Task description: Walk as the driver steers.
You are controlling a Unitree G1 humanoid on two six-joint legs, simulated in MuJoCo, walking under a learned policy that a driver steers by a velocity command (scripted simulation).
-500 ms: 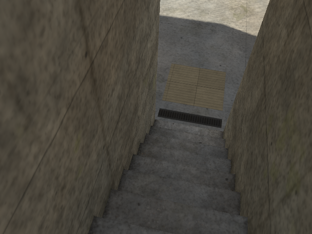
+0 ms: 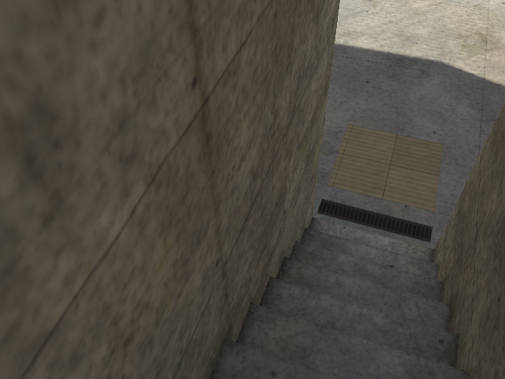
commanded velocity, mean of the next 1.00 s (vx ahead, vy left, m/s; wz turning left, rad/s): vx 0.01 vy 0.00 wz -0.41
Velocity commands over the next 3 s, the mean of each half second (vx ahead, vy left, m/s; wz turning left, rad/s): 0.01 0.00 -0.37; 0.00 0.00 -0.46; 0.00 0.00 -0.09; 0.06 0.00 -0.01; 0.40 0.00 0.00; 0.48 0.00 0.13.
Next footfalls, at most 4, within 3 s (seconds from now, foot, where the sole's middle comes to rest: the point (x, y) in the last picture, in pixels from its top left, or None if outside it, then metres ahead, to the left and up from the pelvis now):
0.30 right None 0.03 -0.19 -0.73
0.88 left None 0.08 0.04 -0.73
2.46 right None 0.25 -0.29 -0.92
2.98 left None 0.56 -0.19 -1.11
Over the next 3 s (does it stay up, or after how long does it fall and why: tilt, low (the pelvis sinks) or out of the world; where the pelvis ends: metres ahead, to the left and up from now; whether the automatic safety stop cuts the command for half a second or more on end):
stays up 0.47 -0.25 -0.30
